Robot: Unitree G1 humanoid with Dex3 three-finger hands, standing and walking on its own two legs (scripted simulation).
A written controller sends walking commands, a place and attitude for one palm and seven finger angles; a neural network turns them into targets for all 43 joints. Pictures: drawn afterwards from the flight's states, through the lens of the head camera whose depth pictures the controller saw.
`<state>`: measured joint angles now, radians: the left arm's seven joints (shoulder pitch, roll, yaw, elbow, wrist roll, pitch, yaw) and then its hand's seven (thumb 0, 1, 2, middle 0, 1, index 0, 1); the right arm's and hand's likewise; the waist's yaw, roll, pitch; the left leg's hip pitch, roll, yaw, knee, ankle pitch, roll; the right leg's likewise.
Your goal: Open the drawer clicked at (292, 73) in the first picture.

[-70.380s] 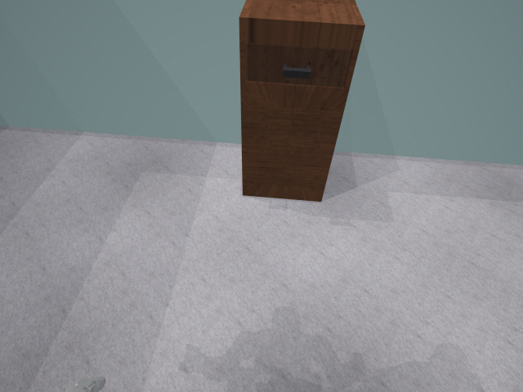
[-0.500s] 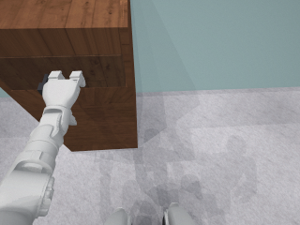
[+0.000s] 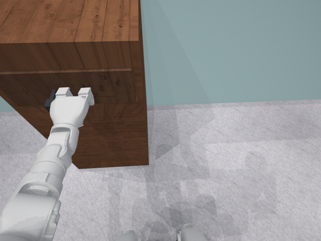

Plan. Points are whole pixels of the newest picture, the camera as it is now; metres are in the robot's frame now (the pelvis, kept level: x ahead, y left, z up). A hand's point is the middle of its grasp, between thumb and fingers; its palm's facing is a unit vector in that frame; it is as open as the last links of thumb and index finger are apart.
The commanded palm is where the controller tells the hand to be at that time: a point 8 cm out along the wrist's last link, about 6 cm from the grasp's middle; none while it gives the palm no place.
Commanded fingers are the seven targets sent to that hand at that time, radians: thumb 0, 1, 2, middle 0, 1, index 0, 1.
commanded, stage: pull the drawer open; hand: left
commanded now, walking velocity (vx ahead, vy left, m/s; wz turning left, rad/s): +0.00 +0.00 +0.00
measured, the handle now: (67, 98) +0.49 +0.26 +0.01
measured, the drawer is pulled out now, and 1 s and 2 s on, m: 0.01 0.11 0.22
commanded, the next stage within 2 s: none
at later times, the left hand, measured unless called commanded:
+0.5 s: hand (75, 133) +0.39 +0.23 -0.01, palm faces -0.02 -0.03 -1.00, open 5.9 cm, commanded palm +0.36 +0.23 +0.04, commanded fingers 0.00 0.90 0.90 -0.40 -1.35 -0.40 -1.35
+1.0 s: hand (72, 152) +0.34 +0.22 -0.01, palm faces -0.02 -0.02 -1.00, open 5.9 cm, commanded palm +0.30 +0.22 +0.04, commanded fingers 0.00 0.90 0.90 -0.40 -1.35 -0.40 -1.35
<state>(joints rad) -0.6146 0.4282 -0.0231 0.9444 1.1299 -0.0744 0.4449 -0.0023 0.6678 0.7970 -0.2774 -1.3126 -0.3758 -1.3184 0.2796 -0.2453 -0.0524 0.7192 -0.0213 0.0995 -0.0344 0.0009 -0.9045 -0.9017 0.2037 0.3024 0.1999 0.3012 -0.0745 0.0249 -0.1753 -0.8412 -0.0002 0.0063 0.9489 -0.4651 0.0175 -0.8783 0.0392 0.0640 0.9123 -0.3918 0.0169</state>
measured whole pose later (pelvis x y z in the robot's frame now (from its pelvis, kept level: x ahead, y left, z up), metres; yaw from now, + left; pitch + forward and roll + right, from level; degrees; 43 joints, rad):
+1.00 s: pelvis +0.00 -0.01 +0.01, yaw +0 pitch +14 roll +0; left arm -0.23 0.35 -0.08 0.63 1.11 -0.01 0.45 0.01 0.67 0.79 -0.26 -1.31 -0.39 -1.35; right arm 0.19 -0.22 -0.05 0.67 -0.01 0.07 -0.05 0.00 -0.90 -0.90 0.20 0.30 0.20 0.30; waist 0.00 0.03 -0.16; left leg -0.67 0.00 0.00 0.87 -0.44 0.00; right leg -0.72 0.04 0.06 0.86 -0.38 0.00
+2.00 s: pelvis +0.00 -0.02 +0.01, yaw +0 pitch +11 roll +1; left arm 0.28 0.34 -0.09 0.17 1.11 -0.01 0.50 0.03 0.66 0.81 -0.24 -1.31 -0.42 -1.35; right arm 0.13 -0.22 -0.03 0.64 -0.02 0.04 -0.04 0.01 -0.90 -0.90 0.20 0.30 0.20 0.30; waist 0.04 0.02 -0.15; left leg -0.61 0.00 0.01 0.89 -0.46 -0.01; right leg -0.68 0.04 0.07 0.90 -0.41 -0.01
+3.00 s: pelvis -0.01 -0.02 -0.01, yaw +1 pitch +12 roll +1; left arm 0.57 0.35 -0.05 -0.06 1.11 -0.07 0.57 0.01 0.60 0.76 -0.30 -1.30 -0.46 -1.35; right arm 0.14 -0.24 -0.04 0.60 -0.06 0.03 -0.01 0.01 -0.90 -0.90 0.20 0.30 0.20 0.30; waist 0.07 0.03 -0.15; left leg -0.72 -0.01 0.00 1.02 -0.51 -0.01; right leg -0.79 0.04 0.06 1.05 -0.47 -0.02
